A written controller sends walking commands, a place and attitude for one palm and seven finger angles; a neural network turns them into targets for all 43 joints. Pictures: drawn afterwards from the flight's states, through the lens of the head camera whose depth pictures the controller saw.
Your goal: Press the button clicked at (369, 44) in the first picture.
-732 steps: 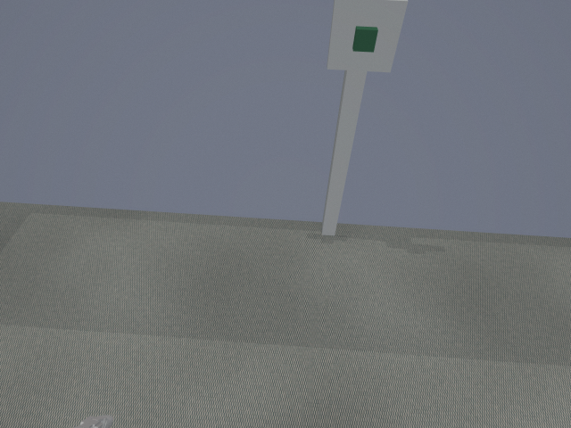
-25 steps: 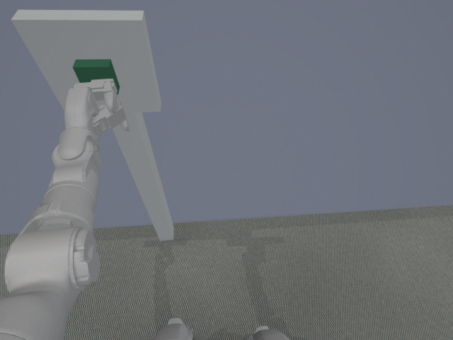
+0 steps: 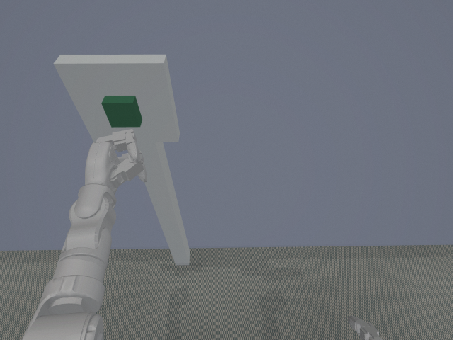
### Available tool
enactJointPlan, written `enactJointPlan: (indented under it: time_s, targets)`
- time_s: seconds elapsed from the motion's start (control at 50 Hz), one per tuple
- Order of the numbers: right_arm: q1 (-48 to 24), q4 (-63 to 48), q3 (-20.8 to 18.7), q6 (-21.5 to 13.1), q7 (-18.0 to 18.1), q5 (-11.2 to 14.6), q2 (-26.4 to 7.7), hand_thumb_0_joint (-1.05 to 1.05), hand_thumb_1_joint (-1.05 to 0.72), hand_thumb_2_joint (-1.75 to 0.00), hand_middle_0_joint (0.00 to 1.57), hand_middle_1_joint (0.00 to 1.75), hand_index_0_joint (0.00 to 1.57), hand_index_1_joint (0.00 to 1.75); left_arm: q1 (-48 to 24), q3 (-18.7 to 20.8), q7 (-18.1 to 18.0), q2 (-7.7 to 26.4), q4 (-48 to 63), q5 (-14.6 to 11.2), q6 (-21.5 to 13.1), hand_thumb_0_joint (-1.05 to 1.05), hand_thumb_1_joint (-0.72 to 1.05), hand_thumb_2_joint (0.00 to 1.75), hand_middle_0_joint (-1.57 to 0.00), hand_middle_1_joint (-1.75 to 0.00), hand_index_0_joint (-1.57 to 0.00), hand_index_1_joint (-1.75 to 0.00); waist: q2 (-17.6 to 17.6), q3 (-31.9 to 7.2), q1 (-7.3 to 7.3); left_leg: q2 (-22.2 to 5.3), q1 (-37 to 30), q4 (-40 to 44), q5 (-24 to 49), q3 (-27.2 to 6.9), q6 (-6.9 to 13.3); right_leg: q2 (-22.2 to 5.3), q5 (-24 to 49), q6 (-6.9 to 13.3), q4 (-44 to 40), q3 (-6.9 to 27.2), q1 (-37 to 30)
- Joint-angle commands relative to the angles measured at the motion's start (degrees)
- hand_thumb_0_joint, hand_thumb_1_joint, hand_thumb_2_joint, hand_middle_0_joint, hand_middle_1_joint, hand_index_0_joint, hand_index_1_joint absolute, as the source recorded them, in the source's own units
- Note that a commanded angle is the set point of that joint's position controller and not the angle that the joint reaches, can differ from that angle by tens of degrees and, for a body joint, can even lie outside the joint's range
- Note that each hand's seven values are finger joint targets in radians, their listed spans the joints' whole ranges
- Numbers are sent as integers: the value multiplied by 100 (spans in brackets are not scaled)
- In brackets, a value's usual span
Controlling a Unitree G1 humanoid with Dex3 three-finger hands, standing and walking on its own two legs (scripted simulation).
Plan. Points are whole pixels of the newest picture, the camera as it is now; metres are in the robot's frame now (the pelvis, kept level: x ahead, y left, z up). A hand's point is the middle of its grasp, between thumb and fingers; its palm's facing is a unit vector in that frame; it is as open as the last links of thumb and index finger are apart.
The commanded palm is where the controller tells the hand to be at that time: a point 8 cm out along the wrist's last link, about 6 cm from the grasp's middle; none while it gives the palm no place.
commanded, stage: pull the fist back off the button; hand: left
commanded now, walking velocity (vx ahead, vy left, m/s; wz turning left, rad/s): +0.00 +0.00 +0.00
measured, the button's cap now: (123, 110) +0.49 +0.21 +0.15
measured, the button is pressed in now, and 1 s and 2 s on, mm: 0 0 0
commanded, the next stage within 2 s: draw the hand back to the body in 0.20 s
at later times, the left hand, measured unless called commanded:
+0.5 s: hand (130, 177) +0.35 +0.17 +0.13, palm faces +0.02 -1.00 -0.02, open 3.1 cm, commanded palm +0.31 +0.23 +0.13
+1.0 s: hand (71, 226) +0.24 +0.21 +0.15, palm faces +0.26 -0.94 -0.22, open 3.1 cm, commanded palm +0.20 +0.26 +0.17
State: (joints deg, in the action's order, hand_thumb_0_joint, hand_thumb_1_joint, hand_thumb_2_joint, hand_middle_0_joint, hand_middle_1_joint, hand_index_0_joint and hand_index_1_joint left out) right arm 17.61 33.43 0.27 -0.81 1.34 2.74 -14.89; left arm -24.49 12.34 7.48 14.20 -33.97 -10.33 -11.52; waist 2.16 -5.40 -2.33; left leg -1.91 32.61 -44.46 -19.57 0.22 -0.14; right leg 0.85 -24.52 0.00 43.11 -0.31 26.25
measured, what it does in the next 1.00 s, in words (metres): stands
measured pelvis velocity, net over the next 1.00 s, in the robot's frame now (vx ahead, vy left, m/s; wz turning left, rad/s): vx -0.01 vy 0.00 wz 0.02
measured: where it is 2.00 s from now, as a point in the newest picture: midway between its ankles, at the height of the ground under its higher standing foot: outside the picture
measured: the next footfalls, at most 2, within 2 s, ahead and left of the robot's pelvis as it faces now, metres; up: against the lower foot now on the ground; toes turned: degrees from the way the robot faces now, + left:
none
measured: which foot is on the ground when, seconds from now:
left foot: down 0.00-1.00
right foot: down 0.00-1.00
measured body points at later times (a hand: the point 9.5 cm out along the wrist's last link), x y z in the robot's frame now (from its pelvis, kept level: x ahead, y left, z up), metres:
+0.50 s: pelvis +0.00 -0.01 +0.01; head +0.00 -0.03 +0.46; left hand +0.34 +0.22 +0.13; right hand +0.14 -0.25 -0.09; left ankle +0.03 +0.12 -0.71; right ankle -0.03 -0.12 -0.71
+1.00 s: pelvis -0.01 +0.00 +0.03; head -0.03 -0.02 +0.48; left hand +0.22 +0.26 +0.17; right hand +0.20 -0.22 -0.04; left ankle +0.03 +0.12 -0.71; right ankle -0.03 -0.12 -0.71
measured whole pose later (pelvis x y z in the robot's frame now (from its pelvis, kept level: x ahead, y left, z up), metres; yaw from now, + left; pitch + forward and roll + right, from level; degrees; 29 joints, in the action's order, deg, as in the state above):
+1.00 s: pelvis -0.01 +0.00 +0.03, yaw +1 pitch -2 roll +0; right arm 9.3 33.3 2.9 -4.7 5.6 1.4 -13.4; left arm 9.7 9.2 -1.9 15.9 7.9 -6.0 -2.9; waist 2.6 -0.7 2.4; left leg -0.9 14.9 -29.5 -12.5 -0.2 -0.2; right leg 0.0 -17.8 0.0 28.6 -0.9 8.6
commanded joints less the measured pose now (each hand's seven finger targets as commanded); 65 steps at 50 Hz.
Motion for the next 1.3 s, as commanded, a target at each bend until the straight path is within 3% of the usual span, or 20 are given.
enactJointPlan:
  time_s: [0.0,0.04,0.08,0.14,0.2,0.26,0.34,0.4,0.44,0.6,0.64,0.7,0.78,0.8,0.82,0.84,0.88,1.02,1.14,1.28]
  targets:
    - [-174,-734,-263,-246,83,0,-703,0,-90,-90,20,30,20,30,-1887,32,-30,880,1937,-151,-279,0,90,90,-130,-150,-130,-150,-2,-1603,-23,194,-1823,431,1763,-21,216,165,2586,56,-602,-182,-112]
    - [-224,-766,-245,-247,106,-20,-720,0,-90,-90,20,30,20,30,-1517,131,-40,985,2085,-175,-220,0,90,90,-130,-150,-130,-150,-201,-1627,43,213,-1777,444,1795,-32,231,161,2653,65,-615,-174,-302]
    - [-357,-800,-231,-259,115,-2,-671,0,-90,-90,20,30,20,30,-1296,61,-10,883,2262,-188,-172,0,90,90,-130,-150,-130,-150,-31,-1595,76,221,-1834,478,1806,-4,218,132,2712,60,-627,-155,-315]
    - [-394,-724,-196,-248,172,-5,-695,0,-90,-90,20,30,20,30,-1507,64,1,967,2194,-214,-100,0,90,90,-130,-150,-130,-150,-306,-1302,-33,235,-1668,485,1559,-18,239,122,2559,35,-732,-126,-280]
    - [-470,-671,-153,-249,215,8,-677,0,-90,-90,20,30,20,30,-1956,-104,37,836,2029,-203,-43,0,90,90,-130,-150,-130,-150,-124,-1147,-120,252,-1701,533,1310,-59,223,98,2253,37,-796,-127,-71]
    - [-480,-652,-160,-271,231,-9,-682,0,-90,-90,20,30,20,30,-1925,-2,72,926,1930,-226,-99,0,90,90,-130,-150,-130,-150,-144,-1438,-62,263,-1785,500,1400,-60,232,71,2334,44,-788,-86,-207]
    - [-537,-793,-159,-306,198,-9,-665,0,-90,-90,20,30,20,30,-1276,45,191,946,2122,-277,-124,0,90,90,-130,-150,-130,-150,-35,-1726,144,269,-1878,533,1622,-59,223,79,2541,75,-733,-113,-520]
    - [-682,-914,-127,-314,177,26,-643,0,-90,-90,20,30,20,30,-673,277,239,1138,2433,-374,-5,0,90,90,-130,-150,-130,-150,-52,-1540,300,272,-1768,701,1608,-18,219,66,2641,67,-799,-117,-732]
    - [-723,-961,-125,-315,194,40,-657,0,-90,-90,20,30,20,30,-423,380,245,1204,2526,-435,129,0,90,90,-130,-150,-130,-150,-433,-1288,305,262,-1631,786,1485,-15,244,82,2536,45,-897,-129,-803]
    - [-1037,-1061,-86,-503,303,98,-597,0,-90,-90,20,30,20,30,210,437,380,1186,3755,-610,437,0,90,90,-130,-150,-130,-150,-114,-985,307,269,-1928,1050,1265,43,243,85,2218,13,-1168,-93,-783]
    - [-1062,-1053,-85,-577,331,92,-607,0,-90,-90,20,30,20,30,398,420,432,1154,3918,-675,506,0,90,90,-130,-150,-130,-150,-271,-886,279,264,-1959,1056,1195,12,264,93,2093,-2,-1256,-87,-771]
    - [-1151,-1091,-60,-677,352,112,-573,0,-90,-90,20,30,20,30,799,445,538,1133,4337,-734,654,0,90,90,-130,-150,-130,-150,31,-934,351,273,-2127,1153,1210,0,228,81,2027,23,-1283,-127,-796]
    - [-1191,-1104,-24,-771,381,127,-574,0,-90,-90,20,30,20,30,1128,406,591,1072,4584,-784,936,0,90,90,-130,-150,-130,-150,-114,-616,339,264,-2120,1257,957,-71,217,93,1661,13,-1428,-183,-667]
    - [-1462,-1064,-24,-787,450,-26,-500,0,-90,-90,20,30,20,30,972,351,-157,1564,5269,-20,619,0,90,90,-130,-150,-130,-150,-144,-78,392,293,-2217,1485,859,-11,223,-2,1403,33,-1989,61,-417]
    - [-1401,-958,5,-793,479,-88,-475,0,-90,-90,20,30,20,30,1535,202,-501,1173,4996,75,587,0,90,90,-130,-150,-130,-150,-252,45,334,261,-2278,1584,734,-39,221,-35,1173,35,-2009,-14,-517]
    - [-1428,-911,-20,-770,485,-107,-497,0,-90,-90,20,30,20,30,1766,145,-707,1189,5129,194,562,0,90,90,-130,-150,-130,-150,-434,57,389,227,-2352,1665,704,-21,238,-2,1052,15,-2186,6,-569]
    - [-1397,-867,33,-686,490,-137,-439,0,-90,-90,20,30,20,30,1978,76,-982,1094,5364,357,502,0,90,90,-130,-150,-130,-150,-172,-107,367,208,-2592,1837,833,-24,227,-37,1169,47,-2143,-50,-922]
    - [-1512,-786,49,-582,473,-244,-366,0,-90,-90,20,30,20,30,2593,255,-1344,1152,5977,589,366,0,90,90,-130,-150,-130,-150,265,-200,437,165,-3102,2238,1210,10,180,-24,1504,97,-2410,-89,-1519]
    - [-1591,-764,0,-570,413,-303,-397,0,-90,-90,20,30,20,30,3477,443,-1380,1192,6294,619,366,0,90,90,-130,-150,-130,-150,-121,123,505,144,-3131,2378,1371,29,176,32,1631,63,-2663,-102,-1621]
    - [-1564,-806,-31,-545,354,-309,-353,0,-90,-90,20,30,20,30,4230,674,-1402,1222,6877,645,319,0,90,90,-130,-150,-130,-150,57,164,562,139,-3089,2387,1580,13,147,-3,1809,74,-2560,-143,-1802]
